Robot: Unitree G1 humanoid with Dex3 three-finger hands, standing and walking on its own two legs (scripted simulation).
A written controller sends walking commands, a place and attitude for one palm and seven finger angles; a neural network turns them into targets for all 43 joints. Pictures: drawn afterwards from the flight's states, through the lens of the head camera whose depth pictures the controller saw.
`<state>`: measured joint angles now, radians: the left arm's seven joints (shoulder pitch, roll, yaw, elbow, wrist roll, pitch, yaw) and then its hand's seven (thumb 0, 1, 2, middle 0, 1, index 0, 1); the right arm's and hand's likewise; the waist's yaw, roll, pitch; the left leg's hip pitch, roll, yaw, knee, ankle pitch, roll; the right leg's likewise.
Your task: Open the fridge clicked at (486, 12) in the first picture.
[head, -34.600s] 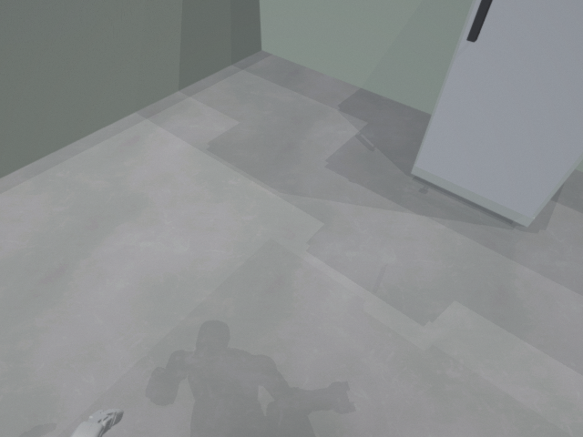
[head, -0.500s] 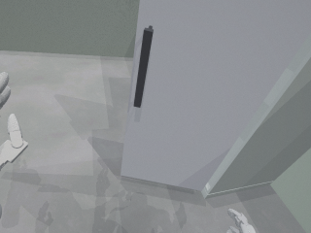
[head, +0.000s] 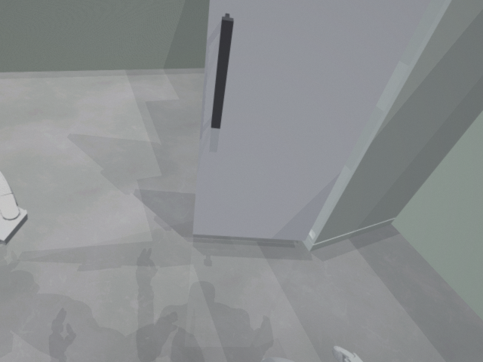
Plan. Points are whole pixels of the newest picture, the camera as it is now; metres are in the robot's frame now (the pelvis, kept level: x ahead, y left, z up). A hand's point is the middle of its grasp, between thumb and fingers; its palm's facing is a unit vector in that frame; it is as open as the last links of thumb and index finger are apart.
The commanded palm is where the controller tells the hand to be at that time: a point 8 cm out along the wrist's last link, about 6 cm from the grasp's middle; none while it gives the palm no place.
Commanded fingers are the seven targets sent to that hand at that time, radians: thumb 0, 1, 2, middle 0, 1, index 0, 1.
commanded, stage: stop stepping back and stand still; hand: left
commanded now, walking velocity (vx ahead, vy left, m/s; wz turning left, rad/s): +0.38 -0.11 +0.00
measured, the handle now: (221, 75) +0.80 +0.10 +0.13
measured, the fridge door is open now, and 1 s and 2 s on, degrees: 68 68 68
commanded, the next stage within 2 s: let the arm hang, fingers relaxed in 1.94 s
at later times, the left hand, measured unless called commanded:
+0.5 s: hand out of the picture +0.15 +0.28 +0.17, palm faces +0.47 -0.80 -0.38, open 7.4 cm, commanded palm +0.06 +0.32 +0.19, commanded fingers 0.00 0.90 0.90 -0.20 -0.30 -0.20 -0.30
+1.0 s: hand (30, 225) +0.21 +0.28 +0.17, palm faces +0.42 -0.78 -0.47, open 7.4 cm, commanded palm +0.14 +0.33 +0.19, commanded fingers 0.00 0.90 0.90 -0.20 -0.30 -0.20 -0.30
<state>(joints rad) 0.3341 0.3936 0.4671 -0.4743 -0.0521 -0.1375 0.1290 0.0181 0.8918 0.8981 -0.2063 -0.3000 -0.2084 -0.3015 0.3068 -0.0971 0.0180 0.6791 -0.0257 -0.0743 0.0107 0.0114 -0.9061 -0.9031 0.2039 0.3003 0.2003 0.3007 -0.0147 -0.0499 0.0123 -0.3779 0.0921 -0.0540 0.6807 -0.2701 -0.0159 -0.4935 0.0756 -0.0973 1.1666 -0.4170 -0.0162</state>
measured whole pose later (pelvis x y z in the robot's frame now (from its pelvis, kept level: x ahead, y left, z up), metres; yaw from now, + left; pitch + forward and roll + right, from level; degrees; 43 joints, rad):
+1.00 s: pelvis +0.01 +0.02 +0.01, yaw +3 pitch +2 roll +0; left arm 0.52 0.40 0.40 -0.53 -0.02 -0.22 0.15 0.02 0.89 0.90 -0.22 -0.30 -0.22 -0.30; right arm 0.18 -0.21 -0.01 0.62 0.00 -0.13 -0.06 0.01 -0.91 -0.90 0.20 0.30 0.20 0.30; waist -0.01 -0.02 0.03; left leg -0.30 0.05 0.08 0.55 -0.28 0.00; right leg -0.22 0.02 -0.08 0.53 -0.34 -0.04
